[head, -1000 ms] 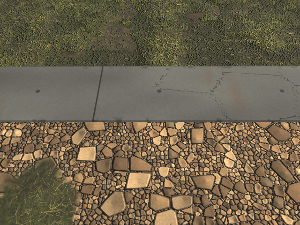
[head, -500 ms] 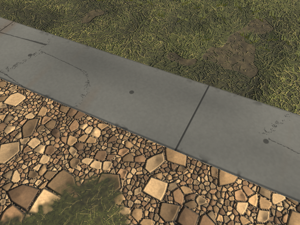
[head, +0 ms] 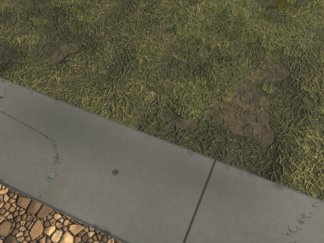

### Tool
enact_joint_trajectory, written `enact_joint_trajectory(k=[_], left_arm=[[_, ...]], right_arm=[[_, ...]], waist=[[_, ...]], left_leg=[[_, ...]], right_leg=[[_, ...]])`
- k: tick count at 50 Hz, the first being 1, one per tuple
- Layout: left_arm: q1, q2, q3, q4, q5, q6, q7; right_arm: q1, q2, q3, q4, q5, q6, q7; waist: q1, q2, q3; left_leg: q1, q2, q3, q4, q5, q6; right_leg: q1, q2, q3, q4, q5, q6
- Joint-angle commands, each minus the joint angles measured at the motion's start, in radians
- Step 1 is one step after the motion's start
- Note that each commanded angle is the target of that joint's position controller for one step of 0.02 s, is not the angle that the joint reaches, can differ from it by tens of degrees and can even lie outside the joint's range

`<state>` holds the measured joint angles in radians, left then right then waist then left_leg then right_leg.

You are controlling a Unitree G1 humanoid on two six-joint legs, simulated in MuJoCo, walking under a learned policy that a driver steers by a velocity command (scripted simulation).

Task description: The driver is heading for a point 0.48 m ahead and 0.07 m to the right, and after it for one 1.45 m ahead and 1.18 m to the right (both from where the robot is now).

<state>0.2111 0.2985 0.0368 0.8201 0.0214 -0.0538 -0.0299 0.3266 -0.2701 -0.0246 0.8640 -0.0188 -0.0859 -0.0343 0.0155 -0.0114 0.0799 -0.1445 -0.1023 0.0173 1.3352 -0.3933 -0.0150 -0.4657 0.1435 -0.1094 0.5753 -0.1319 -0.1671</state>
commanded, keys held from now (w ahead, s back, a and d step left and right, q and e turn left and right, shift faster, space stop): e+shift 0.52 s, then shift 0.02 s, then e+shift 0.34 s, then shift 0.12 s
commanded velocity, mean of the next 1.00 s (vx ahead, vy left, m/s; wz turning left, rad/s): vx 0.15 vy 0.00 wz -0.88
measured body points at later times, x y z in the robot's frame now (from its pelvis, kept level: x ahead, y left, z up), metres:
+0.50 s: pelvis +0.26 +0.04 +0.02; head +0.30 +0.04 +0.47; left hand +0.50 +0.26 -0.09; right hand +0.30 -0.26 -0.07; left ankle +0.40 +0.10 -0.71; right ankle +0.17 -0.02 -0.62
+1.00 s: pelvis +0.26 +0.03 +0.03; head +0.27 -0.01 +0.48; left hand +0.58 +0.09 -0.05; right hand +0.11 -0.23 -0.09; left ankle +0.39 +0.09 -0.66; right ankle +0.20 -0.04 -0.71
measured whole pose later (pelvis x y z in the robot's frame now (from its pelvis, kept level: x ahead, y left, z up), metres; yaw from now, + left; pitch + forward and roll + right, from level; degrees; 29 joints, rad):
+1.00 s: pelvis +0.26 +0.03 +0.03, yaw -55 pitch +1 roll +1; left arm 0.22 0.32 0.07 0.62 0.02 0.07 -0.01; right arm 0.22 -0.31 -0.05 0.67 -0.02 0.05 -0.01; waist 0.01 0.03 0.05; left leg -0.52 0.01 -0.01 0.94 -0.37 -0.05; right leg -0.29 0.10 0.14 0.51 -0.23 -0.05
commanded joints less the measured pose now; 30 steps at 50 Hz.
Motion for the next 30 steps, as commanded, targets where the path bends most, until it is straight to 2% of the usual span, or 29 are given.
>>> enact_joint_trajectory(k=[1,2,3,4,5,6,7,8,10,12,14,15,16,17,18,19,20,21,22,23,24,25,27,30], left_arm=[[0.148,0.121,0.053,-0.009,-0.015,0.018,0.021],[0.142,0.106,0.045,-0.012,-0.022,0.013,0.024],[0.149,0.098,0.039,-0.006,-0.027,0.007,0.024],[0.139,0.124,0.042,-0.008,-0.025,0.000,0.016],[0.126,0.166,0.053,-0.016,-0.017,-0.008,0.011],[0.131,0.188,0.062,-0.019,-0.013,-0.010,0.011],[0.137,0.185,0.065,-0.023,-0.014,-0.004,0.013],[0.144,0.173,0.067,-0.027,-0.020,0.004,0.016],[0.172,0.157,0.071,-0.031,-0.032,0.028,0.024],[0.192,0.160,0.081,-0.043,-0.027,0.054,0.035],[0.165,0.169,0.091,-0.070,-0.011,0.070,0.046],[0.131,0.172,0.093,-0.088,-0.006,0.069,0.049],[0.094,0.163,0.091,-0.104,-0.016,0.061,0.048],[0.139,0.088,0.071,-0.138,-0.032,0.051,0.044],[0.307,0.054,0.064,-0.153,-0.045,0.055,0.055],[0.348,0.121,0.068,-0.121,0.003,0.069,0.055],[0.251,0.148,0.075,-0.119,0.014,0.084,0.045],[0.148,0.158,0.080,-0.137,0.019,0.098,0.032],[0.103,0.151,0.081,-0.162,0.014,0.112,0.017],[0.104,0.136,0.075,-0.170,0.004,0.126,0.006],[0.105,0.121,0.069,-0.179,-0.005,0.135,0.001],[0.101,0.109,0.064,-0.189,-0.010,0.139,-0.001],[0.069,0.092,0.055,-0.210,-0.008,0.143,-0.005],[0.014,0.081,0.045,-0.248,-0.008,0.150,-0.019]], right_arm=[[-0.062,-0.111,0.005,-0.168,-0.013,-0.048,0.015],[-0.091,-0.108,0.006,-0.181,-0.031,-0.030,0.018],[-0.092,-0.108,0.010,-0.195,-0.046,-0.001,0.020],[-0.091,-0.095,0.016,-0.213,-0.046,0.024,0.019],[-0.102,-0.081,0.023,-0.228,-0.045,0.035,0.018],[-0.125,-0.071,0.028,-0.245,-0.038,0.040,0.017],[-0.145,-0.067,0.032,-0.256,-0.025,0.043,0.015],[-0.170,-0.065,0.035,-0.265,-0.016,0.046,0.013],[-0.241,-0.070,0.037,-0.287,-0.010,0.052,0.011],[-0.299,-0.075,0.041,-0.306,-0.006,0.050,0.009],[-0.278,-0.103,0.037,-0.299,-0.007,0.031,0.004],[-0.228,-0.122,0.031,-0.280,-0.008,0.017,0.000],[-0.131,-0.136,0.025,-0.251,-0.014,-0.001,-0.009],[-0.029,-0.203,0.010,-0.240,-0.018,-0.011,-0.020],[-0.036,-0.227,0.002,-0.272,-0.013,0.012,-0.016],[-0.065,-0.185,-0.011,-0.272,0.007,0.034,-0.016],[-0.128,-0.117,0.000,-0.295,0.006,0.046,-0.025],[-0.174,-0.063,0.018,-0.301,0.000,0.061,-0.030],[-0.197,-0.068,0.019,-0.300,-0.007,0.068,-0.034],[-0.199,-0.088,0.011,-0.290,-0.012,0.071,-0.032],[-0.188,-0.105,0.001,-0.277,-0.014,0.071,-0.025],[-0.171,-0.110,-0.005,-0.270,-0.017,0.069,-0.018],[-0.136,-0.118,-0.015,-0.258,-0.022,0.065,-0.010],[-0.150,-0.141,-0.032,-0.262,-0.024,0.069,0.001]], waist=[[-0.008,0.133,-0.159],[-0.025,0.152,-0.073],[-0.051,0.159,-0.038],[-0.077,0.133,-0.034],[-0.087,0.108,-0.044],[-0.081,0.071,-0.067],[-0.069,0.031,-0.100],[-0.052,-0.004,-0.133],[-0.003,-0.052,-0.174],[0.037,-0.076,-0.172],[0.029,-0.090,-0.155],[0.002,-0.094,-0.149],[-0.050,-0.077,-0.161],[-0.053,0.076,-0.280],[0.022,0.239,-0.428],[0.034,0.189,-0.457],[0.015,0.128,-0.373],[0.004,0.065,-0.264],[0.008,0.106,-0.213],[0.010,0.143,-0.169],[0.017,0.156,-0.158],[0.017,0.158,-0.166],[0.007,0.156,-0.177],[0.009,0.176,-0.167]], left_leg=[[-0.572,0.097,-0.127,0.210,0.038,0.005],[-0.543,0.118,-0.116,0.140,0.032,-0.008],[-0.480,0.135,-0.103,0.047,0.030,-0.022],[-0.400,0.143,-0.082,-0.088,0.020,-0.036],[-0.341,0.130,-0.053,-0.192,0.031,-0.044],[-0.318,0.115,-0.031,-0.282,0.073,-0.048],[-0.295,0.098,-0.020,-0.367,0.140,-0.048],[-0.264,0.082,-0.016,-0.444,0.226,-0.043],[-0.245,0.051,-0.013,-0.560,0.345,-0.033],[-0.247,0.027,-0.034,-0.653,0.369,-0.032],[-0.214,0.018,-0.091,-0.777,0.348,-0.023],[-0.168,0.025,-0.112,-0.853,0.365,-0.009],[-0.047,0.068,-0.132,-0.963,0.485,0.014],[0.195,0.332,-0.320,-0.912,0.803,0.080],[0.353,0.634,-0.605,-0.869,1.195,0.246],[0.305,0.638,-0.672,-0.860,1.058,0.315],[0.205,0.562,-0.576,-0.905,0.780,0.317],[0.086,0.464,-0.420,-0.957,0.612,0.263],[0.017,0.406,-0.319,-0.988,0.557,0.226],[-0.048,0.367,-0.233,-1.010,0.574,0.214],[-0.077,0.349,-0.174,-1.017,0.578,0.206],[-0.077,0.348,-0.141,-1.019,0.583,0.207],[-0.079,0.371,-0.116,-1.024,0.568,0.222],[-0.117,0.400,-0.053,-1.045,0.391,0.212]], right_leg=[[0.535,-0.366,0.618,-0.247,0.442,-0.236],[0.390,-0.333,0.552,-0.263,0.576,-0.209],[0.268,-0.291,0.491,-0.280,0.664,-0.181],[0.156,-0.247,0.436,-0.290,0.713,-0.161],[0.089,-0.202,0.403,-0.283,0.796,-0.151],[0.085,-0.170,0.381,-0.259,0.883,-0.131],[0.096,-0.142,0.359,-0.225,0.921,-0.100],[0.110,-0.110,0.341,-0.195,0.901,-0.052],[0.164,-0.066,0.356,-0.140,0.793,0.034],[0.211,-0.059,0.423,-0.095,0.649,0.069],[0.250,-0.072,0.517,-0.028,0.491,0.088],[0.258,-0.072,0.545,0.033,0.438,0.099],[0.230,-0.043,0.523,0.154,0.387,0.124],[0.118,0.005,0.413,0.422,-0.023,0.160],[-0.023,0.114,0.256,0.621,-0.671,0.175],[-0.079,-0.011,0.209,0.745,-0.589,0.179],[-0.111,-0.046,0.189,0.787,-0.474,0.186],[-0.111,-0.075,0.181,0.757,-0.389,0.199],[-0.098,-0.094,0.178,0.733,-0.345,0.212],[-0.073,-0.097,0.158,0.721,-0.320,0.224],[-0.051,-0.101,0.145,0.687,-0.300,0.226],[-0.038,-0.102,0.133,0.654,-0.294,0.225],[-0.019,-0.114,0.129,0.581,-0.295,0.214],[0.036,-0.157,0.104,0.430,-0.265,0.190]])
